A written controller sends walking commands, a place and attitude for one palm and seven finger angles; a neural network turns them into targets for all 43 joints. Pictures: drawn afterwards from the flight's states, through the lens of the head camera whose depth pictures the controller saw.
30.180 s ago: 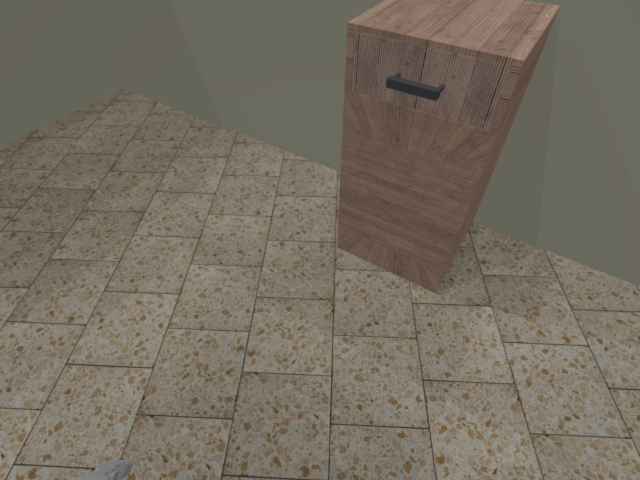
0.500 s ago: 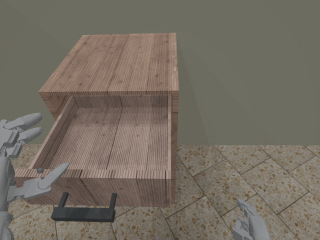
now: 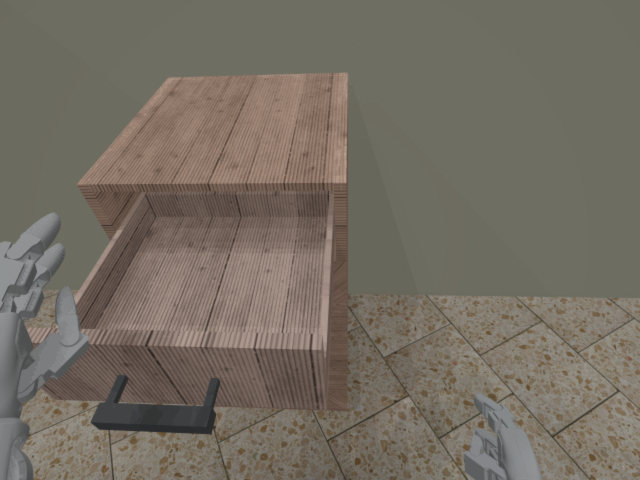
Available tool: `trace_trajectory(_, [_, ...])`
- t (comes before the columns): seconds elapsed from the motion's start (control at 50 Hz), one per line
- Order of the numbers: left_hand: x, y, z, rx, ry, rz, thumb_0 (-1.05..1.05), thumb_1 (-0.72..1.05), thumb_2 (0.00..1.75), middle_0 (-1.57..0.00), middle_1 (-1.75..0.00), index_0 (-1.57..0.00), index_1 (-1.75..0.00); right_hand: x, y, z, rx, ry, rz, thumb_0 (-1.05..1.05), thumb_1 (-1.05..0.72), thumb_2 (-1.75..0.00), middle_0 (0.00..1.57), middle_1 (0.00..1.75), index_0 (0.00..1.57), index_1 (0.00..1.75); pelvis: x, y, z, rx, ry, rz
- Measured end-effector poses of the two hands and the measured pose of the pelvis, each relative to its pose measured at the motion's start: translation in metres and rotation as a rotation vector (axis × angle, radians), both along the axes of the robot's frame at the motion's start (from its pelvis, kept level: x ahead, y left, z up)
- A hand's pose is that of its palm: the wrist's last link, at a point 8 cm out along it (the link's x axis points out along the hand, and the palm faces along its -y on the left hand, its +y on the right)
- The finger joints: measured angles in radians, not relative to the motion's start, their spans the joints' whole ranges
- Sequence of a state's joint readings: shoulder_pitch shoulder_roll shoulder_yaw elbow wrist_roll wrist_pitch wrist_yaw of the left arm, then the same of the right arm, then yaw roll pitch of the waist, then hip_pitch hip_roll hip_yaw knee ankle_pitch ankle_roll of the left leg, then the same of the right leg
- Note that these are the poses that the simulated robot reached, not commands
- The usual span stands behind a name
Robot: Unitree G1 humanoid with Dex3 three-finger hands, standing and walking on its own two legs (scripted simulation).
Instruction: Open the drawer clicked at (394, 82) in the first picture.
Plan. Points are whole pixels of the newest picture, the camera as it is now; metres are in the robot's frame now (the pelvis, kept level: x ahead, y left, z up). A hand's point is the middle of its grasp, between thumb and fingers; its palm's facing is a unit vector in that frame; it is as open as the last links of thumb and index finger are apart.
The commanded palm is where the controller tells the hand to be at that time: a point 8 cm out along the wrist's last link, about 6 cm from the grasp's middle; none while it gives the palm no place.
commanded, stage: step back with the hand held close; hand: left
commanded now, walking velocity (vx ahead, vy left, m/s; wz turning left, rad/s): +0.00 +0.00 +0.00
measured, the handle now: (160, 401) +0.20 +0.23 +0.02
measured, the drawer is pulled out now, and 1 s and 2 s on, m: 0.28 0.28 0.28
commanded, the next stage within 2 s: stop stepping back and stand still in 1.20 s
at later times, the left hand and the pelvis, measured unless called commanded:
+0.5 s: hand (8, 389) +0.14 +0.27 +0.19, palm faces +0.35 -0.79 -0.50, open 7.4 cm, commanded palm +0.07 +0.31 +0.20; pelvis -0.05 +0.03 -0.01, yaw +1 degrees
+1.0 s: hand out of the picture +0.07 +0.30 +0.19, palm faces +0.45 -0.78 -0.43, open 7.4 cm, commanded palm +0.00 +0.33 +0.20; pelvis -0.12 +0.05 -0.02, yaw +3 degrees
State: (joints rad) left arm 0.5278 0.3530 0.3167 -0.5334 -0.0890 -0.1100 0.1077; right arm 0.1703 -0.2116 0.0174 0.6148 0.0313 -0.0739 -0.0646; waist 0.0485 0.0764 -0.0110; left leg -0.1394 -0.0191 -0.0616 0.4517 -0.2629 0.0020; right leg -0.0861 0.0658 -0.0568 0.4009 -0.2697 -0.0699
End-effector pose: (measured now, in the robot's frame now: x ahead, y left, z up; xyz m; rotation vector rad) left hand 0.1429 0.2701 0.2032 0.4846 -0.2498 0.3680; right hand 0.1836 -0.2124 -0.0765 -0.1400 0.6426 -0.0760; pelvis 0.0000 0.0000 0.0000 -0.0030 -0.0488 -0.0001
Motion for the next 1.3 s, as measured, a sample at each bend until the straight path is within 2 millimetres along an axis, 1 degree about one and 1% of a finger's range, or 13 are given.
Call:
trace_trajectory(0.16, [-0.002,0.006,0.008,0.083,-0.024,-0.008,0.02,0.89,0.9,-0.21,-0.31,-0.21,-0.3,-0.015,-0.012,-0.004,-0.021,0.057,-0.016,0.01,-0.9,-0.89,0.2,0.29,0.2,0.3,-0.009,-0.003,-0.001,-0.015,0.037,0.028])
trace_trajectory(0.32, [-0.016,0.013,-0.011,0.074,0.069,-0.058,0.02,0.89,0.9,-0.21,-0.31,-0.21,-0.3,-0.039,-0.018,-0.002,-0.08,0.116,-0.07,0.01,-0.9,-0.89,0.2,0.29,0.2,0.3,-0.023,0.011,-0.004,-0.013,0.071,0.026])
trace_trajectory(0.4, [-0.028,0.021,-0.005,0.108,0.05,-0.076,0.02,0.89,0.9,-0.22,-0.31,-0.21,-0.3,-0.048,-0.011,0.002,-0.095,0.111,-0.082,0.01,-0.9,-0.89,0.2,0.29,0.2,0.3,-0.035,0.019,-0.005,-0.019,0.075,0.025])
trace_trajectory(0.5, [-0.046,0.036,0.004,0.13,-0.018,-0.07,0.02,0.89,0.9,-0.22,-0.31,-0.21,-0.3,-0.06,0.005,0.007,-0.099,0.084,-0.069,0.01,-0.9,-0.89,0.2,0.29,0.2,0.3,-0.051,0.028,-0.007,-0.024,0.076,0.024])
trace_trajectory(0.6, [-0.062,0.047,0.002,0.128,-0.058,-0.045,0.02,0.89,0.9,-0.21,-0.31,-0.21,-0.3,-0.072,0.021,0.011,-0.091,0.035,-0.037,0.01,-0.9,-0.89,0.2,0.29,0.2,0.3,-0.068,0.034,-0.01,-0.021,0.074,0.015])
trace_trajectory(0.68, [-0.074,0.047,-0.001,0.135,-0.076,-0.036,0.02,0.89,0.9,-0.21,-0.31,-0.21,-0.3,-0.083,0.03,0.008,-0.08,0.013,-0.006,0.01,-0.9,-0.89,0.2,0.29,0.2,0.3,-0.081,0.035,-0.014,-0.022,0.067,0.019])
trace_trajectory(0.84, [-0.099,0.041,0.0,0.113,-0.16,-0.061,0.02,0.89,0.9,-0.21,-0.31,-0.21,-0.3,-0.114,0.026,-0.002,-0.114,0.072,0.024,0.01,-0.9,-0.89,0.21,0.3,0.2,0.3,-0.097,0.034,-0.019,-0.037,0.065,0.049])
trace_trajectory(0.94, [-0.108,0.055,0.001,0.111,-0.212,-0.063,0.02,0.89,0.9,-0.22,-0.31,-0.21,-0.3,-0.132,0.022,-0.003,-0.173,0.122,0.001,0.01,-0.9,-0.89,0.2,0.3,0.2,0.3,-0.107,0.044,-0.021,-0.039,0.073,0.071])
trace_trajectory(1.02, [-0.112,0.065,0.006,0.14,-0.184,-0.046,0.02,0.89,0.9,-0.21,-0.31,-0.21,-0.3,-0.143,0.03,0.0,-0.155,0.106,-0.011,0.01,-0.9,-0.89,0.2,0.29,0.2,0.3,-0.12,0.048,-0.015,-0.044,0.082,0.046])
trace_trajectory(1.08, [-0.117,0.061,0.012,0.135,-0.166,-0.067,0.02,0.89,0.9,-0.21,-0.31,-0.21,-0.3,-0.153,0.038,0.004,-0.115,0.095,-0.014,0.01,-0.9,-0.89,0.2,0.29,0.2,0.3,-0.13,0.047,-0.009,-0.057,0.096,0.019])
trace_trajectory(1.18, [-0.129,0.038,0.012,0.125,-0.143,-0.155,0.02,0.89,0.9,-0.21,-0.31,-0.21,-0.3,-0.171,0.042,0.005,-0.067,0.073,-0.001,0.01,-0.9,-0.89,0.2,0.29,0.2,0.3,-0.155,0.038,-0.007,-0.055,0.117,-0.019])
trace_trajectory(1.24, [-0.141,0.022,0.01,0.144,-0.126,-0.197,0.02,0.89,0.9,-0.21,-0.31,-0.21,-0.3,-0.184,0.036,0.001,-0.052,0.049,0.012,0.01,-0.9,-0.89,0.2,0.3,0.2,0.3,-0.176,0.027,-0.011,-0.044,0.129,-0.026])
trace_trajectory(1.3, [-0.159,0.004,0.008,0.182,-0.099,-0.226,0.02,0.89,0.9,-0.21,-0.31,-0.21,-0.3,-0.2,0.022,-0.008,-0.039,0.033,0.02,0.01,-0.9,-0.89,0.21,0.3,0.2,0.3,-0.202,0.015,-0.017,-0.044,0.128,-0.026])
